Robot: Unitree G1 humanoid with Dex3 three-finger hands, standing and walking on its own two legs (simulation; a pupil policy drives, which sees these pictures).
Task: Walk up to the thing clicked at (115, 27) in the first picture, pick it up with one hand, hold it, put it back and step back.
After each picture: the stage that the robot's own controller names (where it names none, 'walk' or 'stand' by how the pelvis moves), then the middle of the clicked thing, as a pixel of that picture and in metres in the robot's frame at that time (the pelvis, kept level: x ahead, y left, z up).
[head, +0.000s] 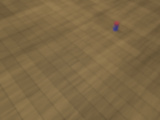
stand; (116, 26) +1.69 -0.47 -0.72
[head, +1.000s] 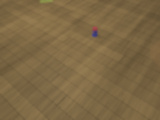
walk; (94, 31) +1.61 -0.05 -0.70
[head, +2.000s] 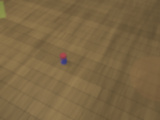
walk; (63, 58) +1.07 +0.22 -0.71
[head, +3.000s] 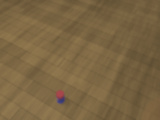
walk; (60, 97) +0.64 +0.18 -0.70
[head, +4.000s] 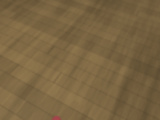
stand; out of the picture +0.40 +0.16 -0.70
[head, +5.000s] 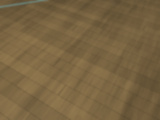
stand; out of the picture +0.37 +0.16 -0.72
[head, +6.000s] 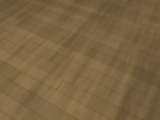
stand; out of the picture +0.37 +0.17 -0.72
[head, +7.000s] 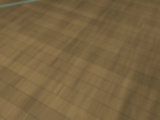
stand; out of the picture +0.36 +0.17 -0.73
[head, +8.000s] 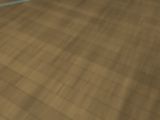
stand; out of the picture +0.36 +0.18 -0.73
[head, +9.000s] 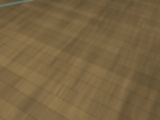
stand; out of the picture +0.35 +0.18 -0.73
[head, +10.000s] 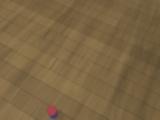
go down; (52, 112) +0.38 +0.17 -0.66
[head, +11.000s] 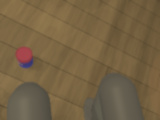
go down; (25, 58) +0.46 +0.17 -0.30
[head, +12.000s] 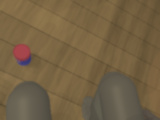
close in; (22, 55) +0.46 +0.17 -0.30
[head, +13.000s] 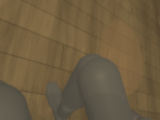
close in; out of the picture +0.46 +0.21 -0.24
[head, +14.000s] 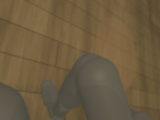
close; out of the picture +0.45 +0.22 -0.24
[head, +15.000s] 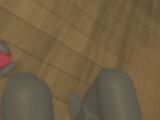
lift; out of the picture +0.38 +0.23 -0.17
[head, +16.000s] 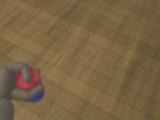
lift; (31, 86) +0.33 +0.17 +0.01
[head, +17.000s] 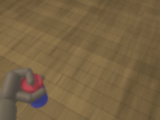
hold; (35, 91) +0.32 +0.16 +0.00
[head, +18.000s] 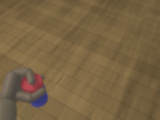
hold; (35, 91) +0.32 +0.17 +0.00
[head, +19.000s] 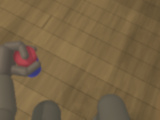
crouch; (28, 62) +0.41 +0.16 -0.08
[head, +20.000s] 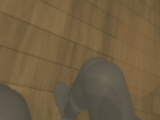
lower; out of the picture +0.46 +0.23 -0.22
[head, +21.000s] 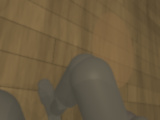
lower; out of the picture +0.46 +0.24 -0.25
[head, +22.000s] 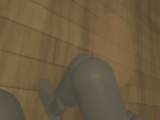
lower; out of the picture +0.46 +0.24 -0.25
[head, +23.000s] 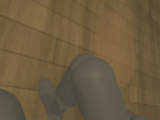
lower; out of the picture +0.46 +0.24 -0.25
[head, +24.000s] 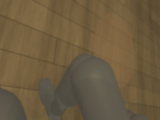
loosen; out of the picture +0.46 +0.23 -0.25
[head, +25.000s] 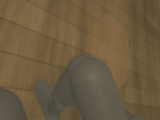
withdraw; out of the picture +0.46 +0.22 -0.26
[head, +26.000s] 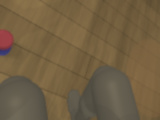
stand; (2, 43) +0.46 +0.19 -0.27
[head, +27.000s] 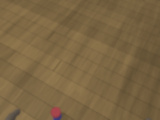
stand; (56, 114) +0.40 +0.14 -0.62
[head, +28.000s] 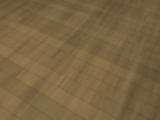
stand; out of the picture +0.39 +0.14 -0.67
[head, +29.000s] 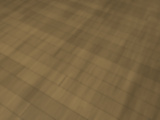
stand; out of the picture +0.39 +0.14 -0.67
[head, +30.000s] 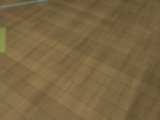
walk; out of the picture +0.40 +0.14 -0.72
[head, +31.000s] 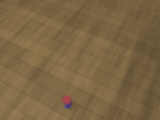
walk; (67, 101) +0.50 +0.12 -0.70
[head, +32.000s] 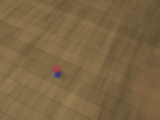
walk; (56, 71) +0.77 +0.15 -0.70
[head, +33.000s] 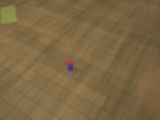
stand; (69, 65) +1.04 +0.17 -0.71
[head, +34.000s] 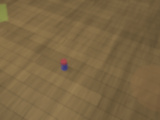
stand; (64, 64) +1.03 +0.17 -0.73
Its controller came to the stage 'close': yes
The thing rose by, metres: 0.72
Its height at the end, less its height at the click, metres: +0.00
